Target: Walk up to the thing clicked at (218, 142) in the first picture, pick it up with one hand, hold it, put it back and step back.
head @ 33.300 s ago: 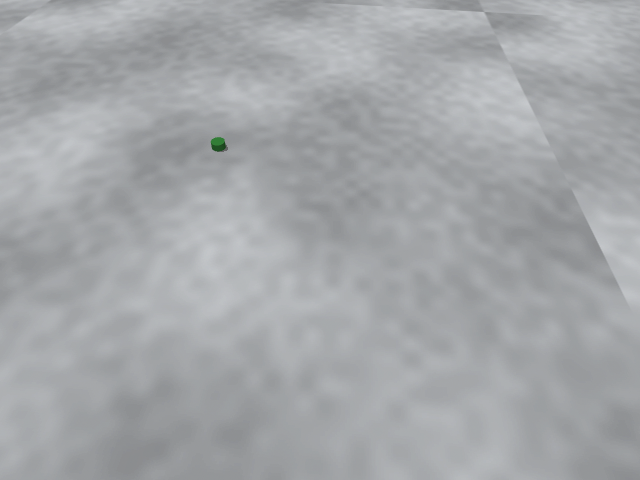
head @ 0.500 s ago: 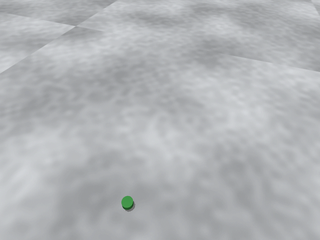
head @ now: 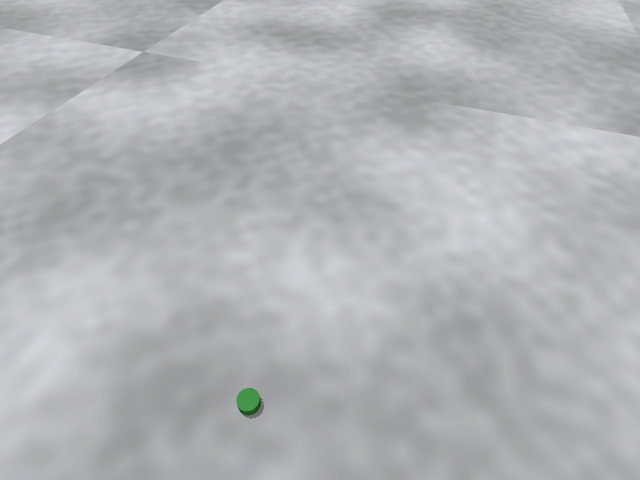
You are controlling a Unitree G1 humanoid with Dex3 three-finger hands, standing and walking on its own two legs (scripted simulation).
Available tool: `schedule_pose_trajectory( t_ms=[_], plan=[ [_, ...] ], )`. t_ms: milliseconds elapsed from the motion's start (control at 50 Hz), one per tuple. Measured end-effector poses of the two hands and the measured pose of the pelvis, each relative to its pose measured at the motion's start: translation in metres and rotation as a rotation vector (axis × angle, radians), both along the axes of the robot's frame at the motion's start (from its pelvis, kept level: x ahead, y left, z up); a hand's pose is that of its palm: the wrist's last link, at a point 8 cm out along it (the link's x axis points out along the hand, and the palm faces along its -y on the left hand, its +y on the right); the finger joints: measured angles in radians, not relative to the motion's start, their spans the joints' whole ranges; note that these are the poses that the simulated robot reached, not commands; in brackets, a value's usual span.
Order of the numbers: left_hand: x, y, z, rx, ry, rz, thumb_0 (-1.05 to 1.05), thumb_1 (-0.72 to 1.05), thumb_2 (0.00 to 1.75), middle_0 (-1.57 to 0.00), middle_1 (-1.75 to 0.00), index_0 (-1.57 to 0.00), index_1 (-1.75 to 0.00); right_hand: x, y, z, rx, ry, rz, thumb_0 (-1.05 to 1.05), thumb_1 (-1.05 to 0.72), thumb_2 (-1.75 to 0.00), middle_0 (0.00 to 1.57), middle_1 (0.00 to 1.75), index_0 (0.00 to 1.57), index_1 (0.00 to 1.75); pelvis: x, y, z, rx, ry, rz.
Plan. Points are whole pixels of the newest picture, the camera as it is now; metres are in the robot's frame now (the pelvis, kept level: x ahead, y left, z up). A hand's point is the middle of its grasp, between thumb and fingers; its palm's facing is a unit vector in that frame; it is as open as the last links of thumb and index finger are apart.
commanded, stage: stand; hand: left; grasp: from above
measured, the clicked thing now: (248, 401) +0.48 +0.23 -0.76
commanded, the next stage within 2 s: step back in 1.42 s
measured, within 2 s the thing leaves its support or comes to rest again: neither
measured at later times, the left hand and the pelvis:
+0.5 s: hand out of the picture +0.09 +0.23 -0.16, palm faces +0.02 -0.94 -0.33, open 7.4 cm; pelvis +0.02 -0.01 +0.00, yaw -1 degrees
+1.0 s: hand out of the picture +0.10 +0.23 -0.15, palm faces +0.00 -0.94 -0.34, open 7.4 cm; pelvis +0.02 -0.01 +0.00, yaw -1 degrees
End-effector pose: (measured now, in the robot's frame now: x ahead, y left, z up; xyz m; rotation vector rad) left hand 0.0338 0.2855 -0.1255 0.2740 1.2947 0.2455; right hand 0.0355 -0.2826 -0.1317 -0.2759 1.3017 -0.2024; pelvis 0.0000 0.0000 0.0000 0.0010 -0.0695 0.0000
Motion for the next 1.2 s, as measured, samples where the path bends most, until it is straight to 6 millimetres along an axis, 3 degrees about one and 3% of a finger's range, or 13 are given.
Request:
schedule_pose_trajectory(
  t_ms=[140,420,1200],
  plan=[
    [0.014,-0.003,0.001,-0.006,-0.010,-0.004,0.01,0.90,0.90,-0.20,-0.30,-0.20,-0.30,0.004,-0.002,0.000,-0.002,0.006,0.001,0.01,-0.91,-0.90,0.20,0.30,0.20,0.29,0.006,-0.002,0.001,0.003,0.001,-0.005],
    [0.043,-0.010,0.006,-0.007,-0.051,-0.023,0.00,0.90,0.90,-0.20,-0.30,-0.20,-0.30,0.034,-0.002,0.001,0.009,-0.046,0.013,0.01,-0.91,-0.90,0.20,0.30,0.20,0.30,0.015,-0.006,0.002,0.003,0.008,-0.009],
    [0.066,-0.010,0.012,0.010,-0.064,-0.056,0.01,0.90,0.90,-0.20,-0.30,-0.20,-0.30,0.048,-0.024,0.006,-0.010,-0.042,0.012,0.01,-0.91,-0.90,0.20,0.30,0.20,0.30,0.026,-0.016,0.003,0.003,0.028,-0.015]
  ],
)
